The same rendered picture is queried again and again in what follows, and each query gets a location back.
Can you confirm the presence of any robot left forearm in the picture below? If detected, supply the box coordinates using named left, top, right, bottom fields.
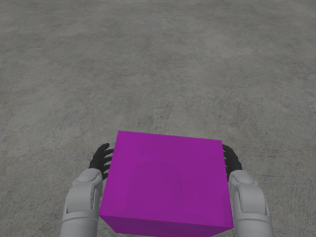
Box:
left=59, top=168, right=104, bottom=237

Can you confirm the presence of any left robot hand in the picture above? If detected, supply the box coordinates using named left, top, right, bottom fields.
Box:
left=89, top=143, right=114, bottom=180

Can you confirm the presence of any carton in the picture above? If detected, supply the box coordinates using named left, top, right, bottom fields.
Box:
left=99, top=130, right=234, bottom=237

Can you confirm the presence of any right robot hand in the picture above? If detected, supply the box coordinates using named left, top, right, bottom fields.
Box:
left=222, top=144, right=243, bottom=183

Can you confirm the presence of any robot right forearm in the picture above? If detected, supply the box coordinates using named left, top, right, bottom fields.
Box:
left=228, top=170, right=275, bottom=237

